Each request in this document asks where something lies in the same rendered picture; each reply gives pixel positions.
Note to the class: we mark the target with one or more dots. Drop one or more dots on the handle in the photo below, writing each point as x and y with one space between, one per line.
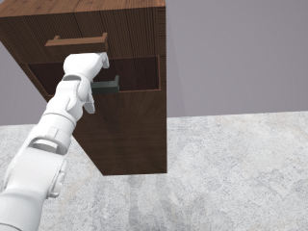
71 46
104 87

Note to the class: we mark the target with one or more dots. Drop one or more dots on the robot left forearm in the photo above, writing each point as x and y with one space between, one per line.
54 130

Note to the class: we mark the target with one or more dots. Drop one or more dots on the drawer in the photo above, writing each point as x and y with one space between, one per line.
135 73

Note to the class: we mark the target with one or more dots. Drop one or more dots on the robot left upper arm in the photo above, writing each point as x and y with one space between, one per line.
37 175

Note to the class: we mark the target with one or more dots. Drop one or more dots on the robot left hand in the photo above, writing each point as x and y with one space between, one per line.
89 65

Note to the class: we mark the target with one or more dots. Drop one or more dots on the cabinet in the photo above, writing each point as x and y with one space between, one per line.
127 134

